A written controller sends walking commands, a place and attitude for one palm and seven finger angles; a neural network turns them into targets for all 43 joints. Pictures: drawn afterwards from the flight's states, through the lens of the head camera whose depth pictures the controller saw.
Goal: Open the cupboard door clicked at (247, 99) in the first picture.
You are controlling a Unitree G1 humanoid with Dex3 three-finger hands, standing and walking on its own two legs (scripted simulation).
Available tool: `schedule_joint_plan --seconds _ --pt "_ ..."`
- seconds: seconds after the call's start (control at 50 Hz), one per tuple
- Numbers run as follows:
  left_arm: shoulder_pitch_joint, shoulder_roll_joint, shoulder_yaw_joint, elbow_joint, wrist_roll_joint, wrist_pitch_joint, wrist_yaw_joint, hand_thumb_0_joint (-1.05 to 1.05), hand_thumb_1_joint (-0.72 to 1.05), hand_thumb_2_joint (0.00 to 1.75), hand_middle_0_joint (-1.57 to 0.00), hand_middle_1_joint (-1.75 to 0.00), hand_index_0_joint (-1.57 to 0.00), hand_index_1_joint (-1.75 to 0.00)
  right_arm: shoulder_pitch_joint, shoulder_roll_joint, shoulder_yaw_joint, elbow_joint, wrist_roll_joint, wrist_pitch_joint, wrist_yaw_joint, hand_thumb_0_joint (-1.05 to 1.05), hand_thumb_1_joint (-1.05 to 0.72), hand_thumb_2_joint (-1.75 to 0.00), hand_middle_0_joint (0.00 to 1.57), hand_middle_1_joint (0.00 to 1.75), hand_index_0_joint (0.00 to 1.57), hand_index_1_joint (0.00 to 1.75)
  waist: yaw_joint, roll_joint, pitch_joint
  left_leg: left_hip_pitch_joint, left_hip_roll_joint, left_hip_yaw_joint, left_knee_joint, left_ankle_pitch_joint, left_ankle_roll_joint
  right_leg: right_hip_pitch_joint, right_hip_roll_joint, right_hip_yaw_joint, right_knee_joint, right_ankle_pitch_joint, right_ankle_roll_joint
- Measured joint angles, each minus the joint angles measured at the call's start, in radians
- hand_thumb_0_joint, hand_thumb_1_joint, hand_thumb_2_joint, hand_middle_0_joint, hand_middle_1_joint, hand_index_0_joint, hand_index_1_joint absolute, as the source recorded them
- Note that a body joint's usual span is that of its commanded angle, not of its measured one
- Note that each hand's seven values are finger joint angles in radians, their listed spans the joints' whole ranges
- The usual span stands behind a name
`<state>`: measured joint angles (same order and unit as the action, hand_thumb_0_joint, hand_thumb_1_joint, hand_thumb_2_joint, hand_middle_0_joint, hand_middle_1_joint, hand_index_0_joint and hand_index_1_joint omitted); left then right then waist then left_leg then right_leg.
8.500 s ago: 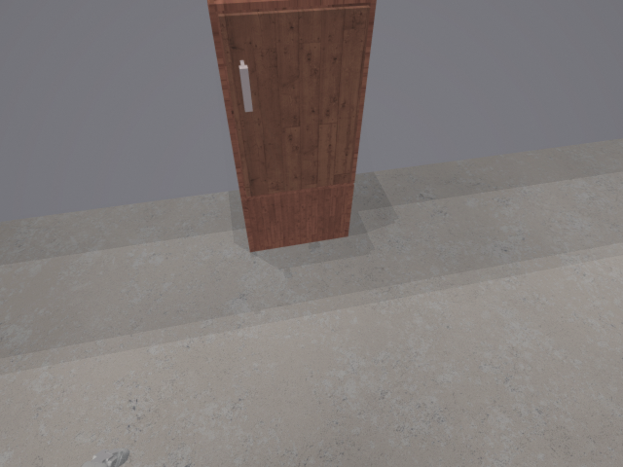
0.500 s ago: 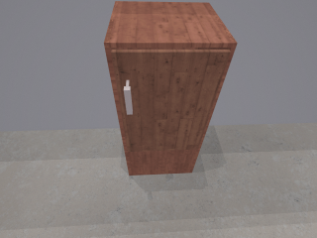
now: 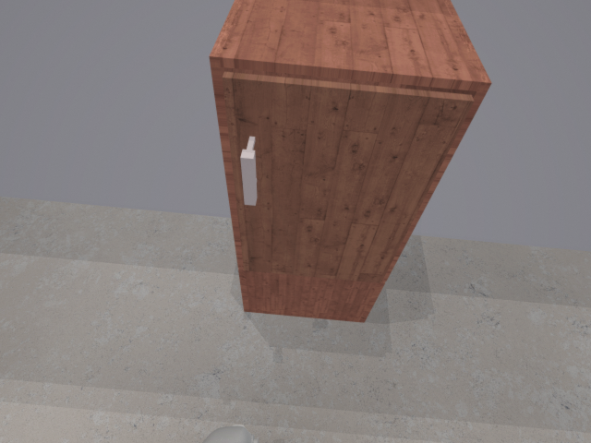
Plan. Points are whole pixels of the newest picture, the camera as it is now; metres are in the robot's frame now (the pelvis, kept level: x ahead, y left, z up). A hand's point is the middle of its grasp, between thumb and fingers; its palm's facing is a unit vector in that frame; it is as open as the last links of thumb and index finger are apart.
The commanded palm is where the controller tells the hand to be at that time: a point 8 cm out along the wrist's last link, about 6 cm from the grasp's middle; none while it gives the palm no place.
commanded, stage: shuffle to correct the standing spot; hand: left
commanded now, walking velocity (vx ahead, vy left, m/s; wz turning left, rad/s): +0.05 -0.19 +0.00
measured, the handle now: (251, 171) +0.56 +0.14 +0.00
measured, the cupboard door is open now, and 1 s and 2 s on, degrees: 0 0 0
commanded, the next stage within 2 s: come to a stop and stand still in 0.28 s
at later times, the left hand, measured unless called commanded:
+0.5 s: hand out of the picture +0.10 +0.10 -0.17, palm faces -0.01 -0.97 -0.23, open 7.3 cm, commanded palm none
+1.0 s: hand out of the picture +0.01 +0.12 -0.18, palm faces +0.11 -0.97 -0.21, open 7.3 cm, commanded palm none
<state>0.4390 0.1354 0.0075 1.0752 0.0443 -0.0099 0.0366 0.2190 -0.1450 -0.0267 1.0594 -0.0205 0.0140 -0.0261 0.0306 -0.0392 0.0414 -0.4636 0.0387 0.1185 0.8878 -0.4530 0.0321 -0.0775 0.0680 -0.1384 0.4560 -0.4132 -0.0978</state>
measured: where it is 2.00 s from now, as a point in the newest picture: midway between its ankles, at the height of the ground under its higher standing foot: outside the picture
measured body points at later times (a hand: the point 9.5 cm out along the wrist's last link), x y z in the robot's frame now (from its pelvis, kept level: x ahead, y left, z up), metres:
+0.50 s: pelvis +0.03 -0.09 +0.00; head +0.05 -0.09 +0.45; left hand +0.10 +0.16 -0.15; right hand +0.04 -0.34 -0.15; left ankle +0.04 +0.08 -0.73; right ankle +0.05 -0.23 -0.73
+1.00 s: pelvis +0.01 -0.07 +0.00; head +0.03 -0.05 +0.45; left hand +0.01 +0.17 -0.16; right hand +0.11 -0.30 -0.13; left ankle +0.02 +0.02 -0.73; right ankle +0.04 -0.22 -0.71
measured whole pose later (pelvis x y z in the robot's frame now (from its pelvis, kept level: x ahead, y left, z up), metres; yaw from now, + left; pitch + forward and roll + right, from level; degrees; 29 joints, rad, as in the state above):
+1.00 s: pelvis +0.01 -0.07 +0.00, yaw +2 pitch +0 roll +0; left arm 0.27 0.22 0.06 1.01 0.03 0.07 0.03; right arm 0.18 -0.15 -0.03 0.95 -0.02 0.02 -0.01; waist 0.04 -0.07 0.04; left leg -0.29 -0.01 0.08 0.58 -0.29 0.05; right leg -0.41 -0.08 -0.03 0.78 -0.44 0.02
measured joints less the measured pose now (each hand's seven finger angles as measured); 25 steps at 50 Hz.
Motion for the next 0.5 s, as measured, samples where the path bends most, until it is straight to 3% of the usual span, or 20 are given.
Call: schedule_joint_plan --seconds 0.06,0.12,0.16,0.22,0.3,0.36,0.46,0.5 --pt "0.031 -0.009 -0.004 0.019 -0.007 0.018 -0.009 0.0 0.91 0.9 -0.2 -0.3 -0.2 -0.3 -0.038 0.01 0.005 -0.03 0.0 -0.023 -0.006 0.01 -0.91 -0.9 0.2 0.3 0.2 0.3 -0.004 -0.005 0.007 0.071 -0.003 0.03 -0.202 0.158 0.019 -0.017 0.01 -0.001 0.088 -0.048 0.003" --pt "0.024 -0.008 0.0 0.032 -0.015 0.046 -0.017 0.0 0.91 0.9 -0.2 -0.3 -0.2 -0.3 -0.057 0.028 0.014 -0.054 0.001 -0.046 -0.016 0.0 -0.91 -0.9 0.2 0.3 0.2 0.3 -0.011 -0.028 0.014 0.097 0.003 0.055 -0.184 0.123 0.044 -0.178 -0.009 0.047 0.474 -0.104 0.045" --pt "-0.005 0.0 0.012 0.026 -0.006 0.062 -0.021 0.0 0.91 0.9 -0.2 -0.3 -0.2 -0.3 -0.045 0.034 0.011 -0.059 0.005 -0.053 -0.026 0.0 -0.92 -0.9 0.2 0.3 0.21 0.3 -0.015 -0.027 0.007 0.129 0.01 0.055 -0.214 0.118 0.036 -0.28 -0.026 0.077 0.656 -0.078 0.068" --pt "-0.073 0.017 0.032 -0.015 0.002 0.069 -0.031 0.01 0.91 0.9 -0.2 -0.3 -0.2 -0.3 -0.022 0.012 0.0 -0.053 0.002 -0.056 -0.034 -0.01 -0.95 -0.9 0.21 0.3 0.21 0.3 -0.013 -0.012 0.0 0.167 0.022 0.034 -0.297 0.167 0.014 -0.394 -0.075 0.113 0.732 0.026 0.097" --pt "-0.147 0.039 0.049 -0.078 0.001 0.069 -0.041 0.0 0.92 0.9 -0.2 -0.3 -0.2 -0.3 0.008 -0.01 -0.005 -0.033 -0.006 -0.039 -0.019 -0.01 -0.94 -0.9 0.21 0.3 0.21 0.3 -0.005 0.005 -0.013 0.191 0.046 0.007 -0.377 0.215 -0.008 -0.455 -0.136 0.145 0.644 0.129 0.127" --pt "-0.186 0.05 0.055 -0.101 -0.002 0.074 -0.048 0.0 0.92 0.9 -0.2 -0.3 -0.2 -0.3 0.022 -0.019 -0.016 -0.034 -0.013 -0.025 -0.009 0.0 -0.93 -0.9 0.21 0.3 0.21 0.3 -0.02 0.018 -0.018 0.192 0.067 -0.007 -0.402 0.231 -0.03 -0.437 -0.161 0.137 0.51 0.137 0.143" --pt "-0.216 0.063 0.055 -0.118 -0.007 0.06 -0.054 0.0 0.92 0.9 -0.2 -0.3 -0.2 -0.3 0.045 -0.039 -0.035 -0.049 -0.02 -0.006 0.005 0.0 -0.92 -0.9 0.21 0.3 0.21 0.3 -0.058 0.049 -0.014 0.158 0.105 -0.026 -0.351 0.209 -0.077 -0.315 -0.142 0.088 0.22 0.117 0.145" --pt "-0.213 0.069 0.051 -0.119 -0.007 0.026 -0.046 0.0 0.92 0.9 -0.2 -0.3 -0.2 -0.3 0.065 -0.047 -0.038 -0.05 -0.015 0.0 0.008 0.0 -0.91 -0.9 0.21 0.3 0.21 0.3 -0.055 0.037 -0.021 0.116 0.095 -0.032 -0.25 0.116 -0.081 -0.264 -0.143 0.091 0.116 0.157 0.136"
